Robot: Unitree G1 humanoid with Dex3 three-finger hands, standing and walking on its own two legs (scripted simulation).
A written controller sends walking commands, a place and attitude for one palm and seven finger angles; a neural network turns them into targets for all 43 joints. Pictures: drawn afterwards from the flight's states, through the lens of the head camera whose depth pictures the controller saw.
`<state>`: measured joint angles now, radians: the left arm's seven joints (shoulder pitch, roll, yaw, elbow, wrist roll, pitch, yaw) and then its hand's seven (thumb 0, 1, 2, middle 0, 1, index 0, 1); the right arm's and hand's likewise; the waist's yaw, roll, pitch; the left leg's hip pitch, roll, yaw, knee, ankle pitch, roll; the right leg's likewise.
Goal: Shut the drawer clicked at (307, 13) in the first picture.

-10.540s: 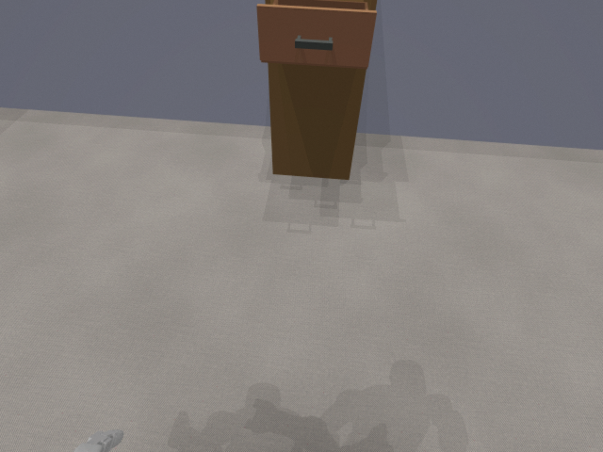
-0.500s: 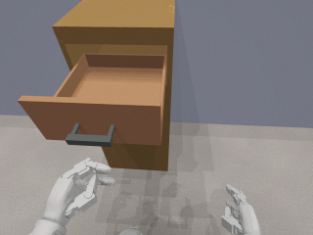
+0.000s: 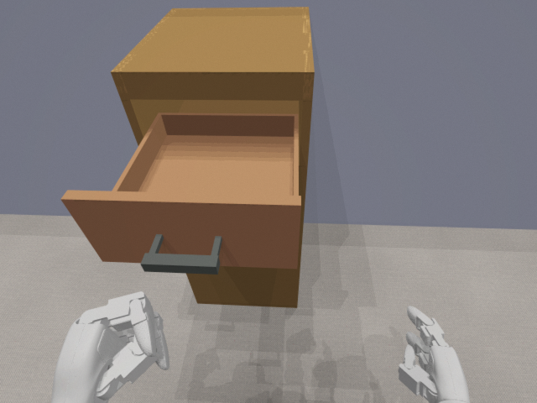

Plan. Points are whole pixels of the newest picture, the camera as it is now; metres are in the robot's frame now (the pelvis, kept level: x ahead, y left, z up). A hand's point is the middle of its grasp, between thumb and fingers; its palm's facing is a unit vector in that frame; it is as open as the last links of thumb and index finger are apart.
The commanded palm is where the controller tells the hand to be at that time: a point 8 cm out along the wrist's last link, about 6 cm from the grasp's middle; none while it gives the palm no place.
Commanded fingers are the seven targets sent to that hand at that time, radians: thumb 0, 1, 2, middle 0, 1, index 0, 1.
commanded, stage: raise the hand and make a fist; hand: left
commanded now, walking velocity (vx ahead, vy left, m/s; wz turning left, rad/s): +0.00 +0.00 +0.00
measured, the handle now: (184, 252) +0.32 +0.16 +0.07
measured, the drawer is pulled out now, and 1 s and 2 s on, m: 0.30 0.30 0.30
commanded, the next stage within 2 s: bring the fist close to the handle in 0.70 s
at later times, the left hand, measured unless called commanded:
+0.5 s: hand (136, 346) +0.15 +0.14 +0.16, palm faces -0.03 -1.00 -0.01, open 3.3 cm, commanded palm +0.10 +0.19 +0.17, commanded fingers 0.00 0.90 0.90 -1.40 -1.60 -1.40 -1.60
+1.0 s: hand (161, 336) +0.17 +0.13 +0.14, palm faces +0.04 -1.00 -0.06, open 3.3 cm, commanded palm +0.13 +0.18 +0.15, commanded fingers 0.00 0.90 0.90 -1.40 -1.60 -1.40 -1.60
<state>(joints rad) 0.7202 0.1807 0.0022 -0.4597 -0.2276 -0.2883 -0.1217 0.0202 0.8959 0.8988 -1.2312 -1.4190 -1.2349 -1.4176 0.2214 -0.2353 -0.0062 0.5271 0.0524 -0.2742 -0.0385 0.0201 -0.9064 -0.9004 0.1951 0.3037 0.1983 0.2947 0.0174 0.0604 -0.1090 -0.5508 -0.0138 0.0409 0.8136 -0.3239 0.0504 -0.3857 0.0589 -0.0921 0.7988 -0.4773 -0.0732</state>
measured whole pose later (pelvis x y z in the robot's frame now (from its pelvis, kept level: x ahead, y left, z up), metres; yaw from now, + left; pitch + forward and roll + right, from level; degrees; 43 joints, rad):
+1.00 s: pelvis +0.00 -0.01 +0.01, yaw +1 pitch -1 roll -1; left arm 0.65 0.20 -0.02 -0.56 -0.20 -0.02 -0.03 0.02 0.89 0.90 -1.40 -1.60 -1.41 -1.60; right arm 0.26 -0.24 0.06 0.51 0.05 -0.21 -0.02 0.02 -0.90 -0.90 0.20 0.30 0.20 0.30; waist 0.01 0.07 -0.07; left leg -0.44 -0.01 0.02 0.74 -0.29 0.04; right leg -0.26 0.07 -0.10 0.71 -0.44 -0.08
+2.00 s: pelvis +0.01 +0.00 -0.01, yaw -1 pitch +8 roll -1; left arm 0.46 0.15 -0.06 -0.21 -0.17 -0.28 0.00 0.02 0.90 0.90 -1.40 -1.60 -1.40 -1.60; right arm 0.27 -0.25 0.03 0.49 0.03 -0.12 0.01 0.02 -0.90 -0.90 0.20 0.30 0.20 0.30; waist -0.03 0.05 -0.10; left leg -0.66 -0.01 0.05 0.90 -0.37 0.05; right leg -0.49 0.06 -0.09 0.88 -0.52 -0.08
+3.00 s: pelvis +0.00 -0.01 -0.01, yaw +0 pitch +6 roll -1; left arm 0.06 0.19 -0.04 0.13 -0.17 -0.27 0.03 0.00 0.77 0.94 -1.40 -1.60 -1.41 -1.60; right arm 0.21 -0.26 0.05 0.58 0.04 -0.05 -0.02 0.02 -0.91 -0.90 0.20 0.30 0.20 0.30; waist -0.03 0.05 -0.06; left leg -0.64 0.00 0.03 0.85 -0.33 0.03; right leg -0.47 0.07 -0.11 0.85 -0.49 -0.09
